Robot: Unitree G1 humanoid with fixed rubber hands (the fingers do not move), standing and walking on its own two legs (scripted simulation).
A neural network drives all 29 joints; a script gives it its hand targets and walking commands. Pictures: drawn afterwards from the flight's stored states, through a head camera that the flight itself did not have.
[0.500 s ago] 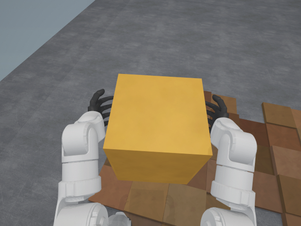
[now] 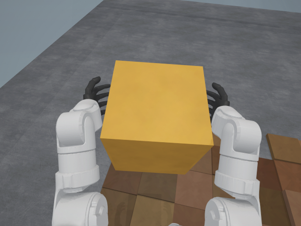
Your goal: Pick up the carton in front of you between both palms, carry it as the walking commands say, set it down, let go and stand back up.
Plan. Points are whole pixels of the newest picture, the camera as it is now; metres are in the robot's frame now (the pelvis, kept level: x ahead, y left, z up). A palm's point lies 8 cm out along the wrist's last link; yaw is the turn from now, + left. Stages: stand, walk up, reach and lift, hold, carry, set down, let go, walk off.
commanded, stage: carry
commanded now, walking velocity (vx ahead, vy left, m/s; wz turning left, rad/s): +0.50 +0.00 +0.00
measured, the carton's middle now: (154, 124) +0.35 +0.00 +0.09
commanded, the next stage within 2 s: none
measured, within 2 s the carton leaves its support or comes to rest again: neither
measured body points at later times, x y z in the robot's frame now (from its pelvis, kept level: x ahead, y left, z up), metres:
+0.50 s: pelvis +0.34 +0.02 +0.00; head +0.33 +0.03 +0.45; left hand +0.68 +0.16 +0.10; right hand +0.68 -0.14 +0.11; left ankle +0.45 +0.09 -0.72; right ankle +0.14 -0.07 -0.69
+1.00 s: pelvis +0.64 -0.01 +0.00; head +0.64 -0.01 +0.45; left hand +0.97 +0.15 +0.10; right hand +0.98 -0.16 +0.09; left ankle +0.50 +0.09 -0.63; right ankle +0.71 -0.08 -0.71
